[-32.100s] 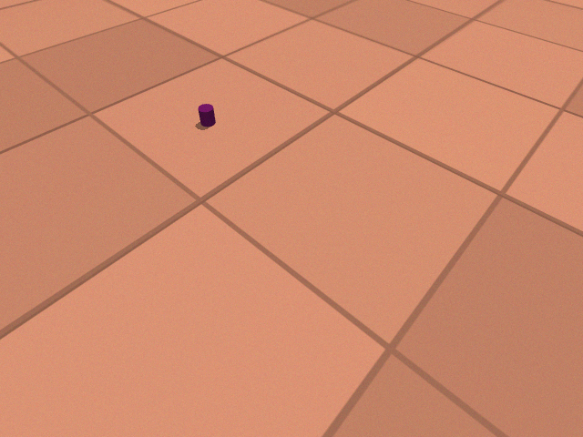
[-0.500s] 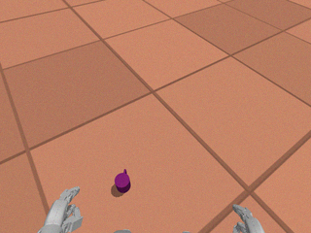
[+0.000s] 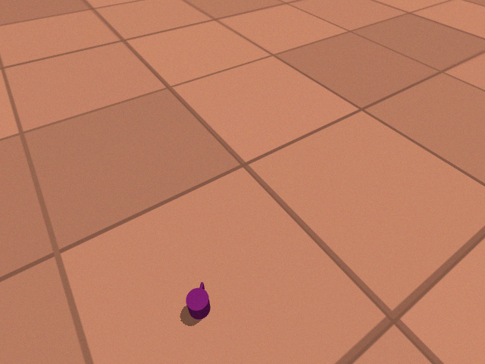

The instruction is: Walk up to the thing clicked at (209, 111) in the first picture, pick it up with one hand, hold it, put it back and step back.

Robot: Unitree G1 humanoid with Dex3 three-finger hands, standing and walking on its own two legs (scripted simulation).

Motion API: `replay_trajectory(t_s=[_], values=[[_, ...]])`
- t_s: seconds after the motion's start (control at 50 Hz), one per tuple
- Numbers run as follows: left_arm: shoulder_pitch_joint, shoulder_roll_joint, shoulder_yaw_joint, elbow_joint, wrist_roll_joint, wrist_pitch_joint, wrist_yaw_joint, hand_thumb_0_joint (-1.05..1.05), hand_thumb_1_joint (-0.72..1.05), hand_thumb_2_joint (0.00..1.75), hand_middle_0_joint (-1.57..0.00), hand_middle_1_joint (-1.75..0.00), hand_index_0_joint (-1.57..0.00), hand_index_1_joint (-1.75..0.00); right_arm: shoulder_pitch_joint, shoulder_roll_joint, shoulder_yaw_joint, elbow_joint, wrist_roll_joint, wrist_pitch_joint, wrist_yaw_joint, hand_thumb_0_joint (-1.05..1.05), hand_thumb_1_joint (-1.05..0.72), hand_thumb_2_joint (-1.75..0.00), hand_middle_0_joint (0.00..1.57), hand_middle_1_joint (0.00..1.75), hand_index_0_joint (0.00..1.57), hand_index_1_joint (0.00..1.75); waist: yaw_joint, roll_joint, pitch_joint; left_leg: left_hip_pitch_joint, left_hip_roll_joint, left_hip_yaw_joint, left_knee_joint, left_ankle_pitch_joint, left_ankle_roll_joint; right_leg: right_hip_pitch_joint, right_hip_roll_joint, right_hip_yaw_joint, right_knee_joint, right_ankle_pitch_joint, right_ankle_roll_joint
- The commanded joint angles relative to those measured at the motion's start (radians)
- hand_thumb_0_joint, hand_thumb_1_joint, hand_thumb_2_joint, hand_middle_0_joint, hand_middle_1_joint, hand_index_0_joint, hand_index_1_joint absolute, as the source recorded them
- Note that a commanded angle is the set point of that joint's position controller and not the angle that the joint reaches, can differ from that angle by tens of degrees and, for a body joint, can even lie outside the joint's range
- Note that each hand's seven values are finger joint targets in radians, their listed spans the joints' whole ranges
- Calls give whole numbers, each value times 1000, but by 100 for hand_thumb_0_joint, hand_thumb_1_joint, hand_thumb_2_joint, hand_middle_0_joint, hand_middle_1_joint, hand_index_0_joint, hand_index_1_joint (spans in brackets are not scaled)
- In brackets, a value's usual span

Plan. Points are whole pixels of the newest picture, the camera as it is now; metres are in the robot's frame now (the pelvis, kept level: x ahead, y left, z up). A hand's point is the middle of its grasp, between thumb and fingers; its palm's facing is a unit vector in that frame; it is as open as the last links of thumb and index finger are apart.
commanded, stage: stand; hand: left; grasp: from above
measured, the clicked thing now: (199, 299) +0.49 +0.18 -0.72
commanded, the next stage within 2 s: step back in 1.90 s
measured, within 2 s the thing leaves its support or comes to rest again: neither
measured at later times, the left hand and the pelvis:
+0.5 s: hand out of the picture +0.04 +0.23 -0.16, palm faces +0.03 -0.94 -0.33, open 7.4 cm; pelvis -0.01 -0.01 +0.01, yaw +0 degrees
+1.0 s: hand out of the picture +0.06 +0.23 -0.15, palm faces +0.01 -0.94 -0.33, open 7.4 cm; pelvis +0.00 -0.01 +0.01, yaw +0 degrees
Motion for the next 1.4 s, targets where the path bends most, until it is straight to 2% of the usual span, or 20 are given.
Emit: replay_trajectory(t_s=[0.0,0.16,0.24,0.42,0.54,0.74,0.88,0.92,0.98,1.04,1.06,1.26,1.38], values=[[-42,196,42,-25,4,-29,11,0,90,90,-20,-30,-20,-30,-52,-196,-41,-38,0,-25,-15,0,-90,-90,20,30,20,30,-4,0,-13,-20,108,-117,-153,69,16,38,-70,85,-116,68,-31],[-64,209,40,32,0,-37,10,0,90,90,-20,-30,-20,-30,-66,-197,-36,-2,3,-18,-8,0,-90,-90,20,30,20,30,-6,-24,2,2,108,-109,-168,68,13,39,-77,93,-175,51,-24],[-79,216,39,47,-3,-40,8,0,90,90,-20,-30,-20,-30,-54,-194,-28,15,4,-17,-6,0,-90,-90,20,30,20,30,-14,-13,-2,0,112,-102,-172,87,13,59,-86,100,-188,73,-25],[-85,225,36,71,-5,-38,0,0,90,90,-20,-30,-20,-30,-69,-214,-23,32,6,-19,-3,0,-90,-90,20,30,20,30,-4,7,0,-15,117,-107,-194,55,9,71,-80,100,-196,43,-25],[-101,233,38,77,-8,-39,-1,0,90,90,-20,-30,-20,-30,-67,-220,-17,38,8,-21,-6,0,-90,-90,20,30,20,30,-10,2,-25,5,125,-102,-190,113,13,84,-87,100,-189,107,-29],[-115,236,34,80,-11,-37,-7,0,90,90,-20,-30,-20,-30,-73,-235,-12,47,10,-24,-5,0,-90,-90,20,30,20,30,-12,8,-18,2,128,-102,-203,97,7,77,-84,100,-194,95,-31],[-122,244,34,80,-13,-41,-7,0,90,90,-20,-30,-20,-30,-78,-240,-10,51,11,-25,-4,0,-90,-90,20,30,20,30,-15,-3,-41,26,136,-97,-191,160,12,90,-90,101,-195,151,-30],[-126,239,31,81,-14,-43,-9,0,90,90,-20,-30,-20,-30,-80,-240,-8,50,13,-25,-2,0,-90,-90,20,30,20,30,-17,-8,-26,20,132,-94,-192,138,10,76,-87,101,-202,119,-25],[-136,249,32,75,-13,-44,-8,0,90,90,-20,-30,-20,-30,-79,-239,-9,51,12,-23,-1,0,-90,-90,20,30,20,30,-20,-16,-35,20,136,-94,-190,157,9,87,-92,102,-203,123,-28],[-128,246,33,76,-14,-47,-7,0,90,90,-20,-30,-20,-30,-95,-246,-10,47,13,-24,-2,0,-90,-90,20,30,20,30,-17,0,-62,41,142,-92,-175,200,16,103,-99,103,-197,192,-32],[-134,251,33,75,-14,-47,-7,0,90,90,-20,-30,-20,-30,-88,-239,-8,48,13,-24,-1,0,-90,-90,20,30,20,30,-20,-10,-57,34,137,-93,-184,209,8,104,-95,98,-197,191,-28],[-145,258,33,68,-14,-46,-11,0,90,90,-20,-30,-20,-30,-100,-255,-7,49,14,-24,-1,0,-90,-90,20,30,20,30,-20,5,-56,25,143,-93,-192,188,9,112,-97,99,-200,176,-29],[-151,258,30,61,-17,-49,-11,0,90,90,-20,-30,-20,-30,-97,-262,-8,48,15,-27,0,0,-90,-90,20,30,20,30,-22,-3,-80,46,148,-90,-180,262,10,130,-102,95,-188,245,-31]])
